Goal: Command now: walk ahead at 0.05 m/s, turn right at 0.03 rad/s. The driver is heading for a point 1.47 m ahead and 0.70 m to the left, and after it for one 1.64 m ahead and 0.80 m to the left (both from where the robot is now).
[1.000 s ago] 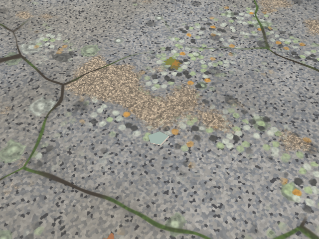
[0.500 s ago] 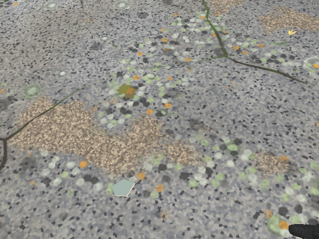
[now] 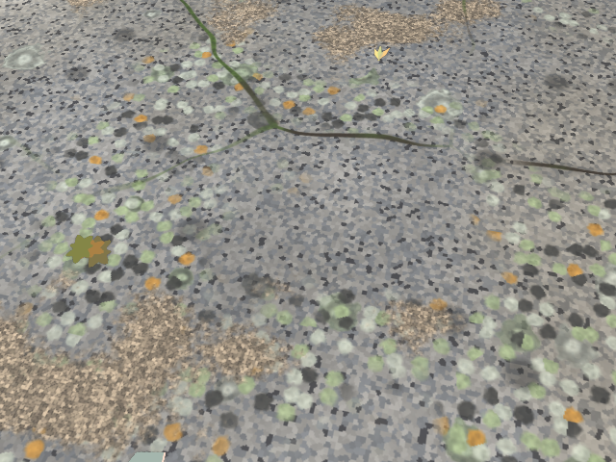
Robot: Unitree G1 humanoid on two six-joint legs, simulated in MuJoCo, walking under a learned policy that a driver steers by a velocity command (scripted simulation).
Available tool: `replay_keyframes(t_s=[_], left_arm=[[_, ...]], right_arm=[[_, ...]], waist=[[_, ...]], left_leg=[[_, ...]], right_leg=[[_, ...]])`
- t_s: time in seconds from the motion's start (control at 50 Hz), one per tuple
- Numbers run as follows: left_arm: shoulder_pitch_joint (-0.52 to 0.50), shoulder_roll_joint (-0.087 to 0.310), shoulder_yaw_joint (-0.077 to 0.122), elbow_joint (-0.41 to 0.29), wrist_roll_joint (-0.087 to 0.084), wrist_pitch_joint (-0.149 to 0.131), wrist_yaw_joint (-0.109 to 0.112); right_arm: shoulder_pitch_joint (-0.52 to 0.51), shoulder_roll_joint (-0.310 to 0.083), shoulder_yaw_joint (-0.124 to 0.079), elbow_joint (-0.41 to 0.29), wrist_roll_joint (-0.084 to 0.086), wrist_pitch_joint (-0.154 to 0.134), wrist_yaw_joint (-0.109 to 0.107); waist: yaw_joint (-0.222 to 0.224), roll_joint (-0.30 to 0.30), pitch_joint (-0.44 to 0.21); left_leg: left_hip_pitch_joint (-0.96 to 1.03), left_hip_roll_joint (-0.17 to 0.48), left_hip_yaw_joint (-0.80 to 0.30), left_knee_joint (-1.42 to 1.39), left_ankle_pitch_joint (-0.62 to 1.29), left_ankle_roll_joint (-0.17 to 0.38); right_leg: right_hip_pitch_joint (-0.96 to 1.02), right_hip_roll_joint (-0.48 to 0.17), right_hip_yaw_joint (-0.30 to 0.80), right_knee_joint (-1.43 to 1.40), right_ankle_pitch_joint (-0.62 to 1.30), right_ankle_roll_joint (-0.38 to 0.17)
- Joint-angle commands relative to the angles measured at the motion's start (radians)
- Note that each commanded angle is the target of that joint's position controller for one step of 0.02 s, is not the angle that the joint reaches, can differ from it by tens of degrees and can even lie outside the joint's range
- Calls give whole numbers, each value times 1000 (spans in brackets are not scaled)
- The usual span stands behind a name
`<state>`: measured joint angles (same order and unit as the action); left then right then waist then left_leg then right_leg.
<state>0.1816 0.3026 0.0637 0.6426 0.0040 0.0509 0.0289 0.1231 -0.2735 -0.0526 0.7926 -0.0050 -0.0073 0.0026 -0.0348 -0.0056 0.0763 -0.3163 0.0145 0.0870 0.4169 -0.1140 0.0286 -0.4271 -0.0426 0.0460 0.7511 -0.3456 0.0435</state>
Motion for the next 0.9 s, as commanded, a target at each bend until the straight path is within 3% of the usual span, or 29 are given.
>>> replay_keyframes(t_s=[0.02,0.04,0.06,0.08,0.1,0.12,0.16,0.2,0.24,0.3,0.34,0.36,0.38,0.4,0.42,0.44,0.46,0.48,0.54,0.62,0.7,0.78,0.84,0.86,0.88,0.9], left_arm=[[129,39,10,-1,13,-12,-12],[115,77,15,-14,21,-13,-9],[113,163,28,-36,31,-13,3],[27,174,30,-26,40,-12,3],[-47,126,22,-55,36,-21,0],[-42,132,28,-45,32,-28,1],[-36,151,38,-39,17,-39,9],[-18,132,36,-37,12,-43,21],[-23,131,41,-34,3,-41,27],[-80,140,50,-33,-10,-27,29],[-79,129,52,-15,-25,-20,29],[-21,96,49,0,-13,-23,25],[-78,38,26,-61,27,-27,27],[-154,61,30,-69,18,-35,33],[-147,84,38,-59,-3,-36,32],[-132,92,44,-38,-3,-36,36],[-129,103,49,-27,4,-36,42],[-120,106,53,-21,4,-36,44],[-87,74,47,-7,-7,-42,35],[-112,62,40,-7,-6,-50,29],[-116,74,43,-6,-10,-64,15],[-93,87,48,-2,-16,-87,-3],[-13,91,55,23,-16,-101,-16],[9,132,66,27,-7,-100,-14],[-14,190,73,7,8,-90,-4],[-22,211,76,7,44,-87,-11]], right_arm=[[-76,-94,-3,-47,20,-13,21],[-28,-68,10,-28,17,-19,30],[-1,-39,22,-34,-10,-25,41],[36,-40,17,-37,5,-23,32],[7,-115,1,-25,5,-16,23],[-13,-135,-11,-30,8,-10,17],[13,-143,-22,-22,7,6,5],[27,-122,-25,-34,20,14,11],[25,-102,-26,-48,28,21,17],[56,-91,-27,-49,29,33,30],[100,-103,-36,-44,22,37,34],[105,-172,-56,-56,14,35,23],[118,-315,-88,-78,1,29,14],[182,-270,-71,-82,-32,9,20],[145,-246,-62,-88,-30,-8,19],[95,-232,-62,-96,-8,-14,10],[59,-212,-56,-105,13,-10,-1],[44,-197,-49,-110,22,-2,-12],[58,-196,-49,-124,18,15,-28],[59,-212,-58,-140,20,30,-39],[38,-221,-65,-161,15,39,-34],[14,-220,-68,-180,20,48,-25],[-26,-206,-64,-198,38,58,-29],[-3,-175,-56,-204,36,58,-33],[68,-117,-42,-197,19,56,-28],[54,-185,-65,-222,27,46,-27]], waist=[[82,116,-173],[75,89,-169],[40,-67,-187],[-12,-248,-170],[7,-197,-111],[20,-201,-82],[32,-210,-63],[43,-196,-86],[51,-156,-111],[31,-134,-142],[4,-106,-144],[28,62,-149],[25,349,-121],[-52,232,-206],[-26,150,-189],[-3,93,-169],[7,74,-155],[20,83,-162],[26,100,-182],[11,123,-160],[2,155,-131],[4,169,-146],[57,158,-161],[50,103,-181],[-6,-132,-196],[-4,-282,-140]], left_leg=[[-24,173,-182,-95,-50,145],[-85,142,-182,-71,-120,72],[-129,62,-116,73,-253,-5],[-47,20,-65,96,-317,-40],[-2,15,-64,148,-246,-60],[-52,-10,-41,186,-198,-61],[-98,-2,-49,280,-230,-58],[-146,13,-58,418,-366,-50],[-184,33,-62,452,-416,-46],[-93,15,-13,321,-290,-42],[36,-22,-3,113,-80,-7],[137,58,-175,6,197,43],[250,316,-579,-57,538,239],[290,377,-654,-76,536,352],[295,343,-569,-56,501,327],[292,287,-498,-40,437,271],[289,260,-465,-37,407,233],[261,230,-433,-43,400,212],[260,184,-400,-57,365,202],[236,161,-435,-71,179,196],[148,147,-502,-80,43,200],[154,141,-586,-42,117,194],[125,87,-596,28,135,138],[48,40,-555,97,-7,89],[-74,-86,-387,321,-352,27],[-240,-157,-258,524,-561,-25]], right_leg=[[333,41,-47,-311,178,-34],[423,-13,18,-368,242,-63],[462,-196,198,-391,398,-117],[233,-259,219,-423,194,-210],[170,-194,165,-443,60,-198],[181,-163,134,-435,18,-168],[195,-202,136,-414,159,-184],[242,-268,149,-368,447,-235],[300,-300,143,-339,588,-259],[297,-275,72,-281,612,-230],[234,-225,-8,-186,478,-158],[130,-141,-103,-10,250,-70],[-178,41,-154,247,-254,41],[-222,62,15,425,-393,33],[-252,40,48,485,-333,21],[-270,24,50,475,-248,16],[-284,12,57,440,-176,18],[-240,10,60,418,-125,24],[-191,44,41,345,-35,43],[-148,55,51,148,10,60],[-53,71,57,19,3,56],[28,88,58,-107,-13,34],[189,84,36,-378,168,-2],[300,-16,103,-419,252,-39],[385,-226,296,-437,436,-127],[315,-351,474,-453,539,-287]])
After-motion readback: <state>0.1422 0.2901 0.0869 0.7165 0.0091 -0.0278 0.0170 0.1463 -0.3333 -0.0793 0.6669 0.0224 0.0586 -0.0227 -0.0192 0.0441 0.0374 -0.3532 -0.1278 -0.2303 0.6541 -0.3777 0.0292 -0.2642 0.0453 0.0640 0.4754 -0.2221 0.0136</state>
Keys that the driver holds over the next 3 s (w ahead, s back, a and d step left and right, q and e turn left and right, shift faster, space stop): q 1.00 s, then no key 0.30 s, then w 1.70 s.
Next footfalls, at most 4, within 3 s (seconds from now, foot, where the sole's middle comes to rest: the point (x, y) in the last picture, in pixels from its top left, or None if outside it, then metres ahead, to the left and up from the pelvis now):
0.04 right None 0.08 -0.14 -0.77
0.36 left None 0.06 0.10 -0.77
0.86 right None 0.14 -0.10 -0.77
1.24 left None -0.02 0.12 -0.77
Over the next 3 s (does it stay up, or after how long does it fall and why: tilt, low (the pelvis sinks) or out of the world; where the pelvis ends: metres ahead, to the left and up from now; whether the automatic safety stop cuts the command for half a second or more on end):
stays up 0.68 0.41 0.01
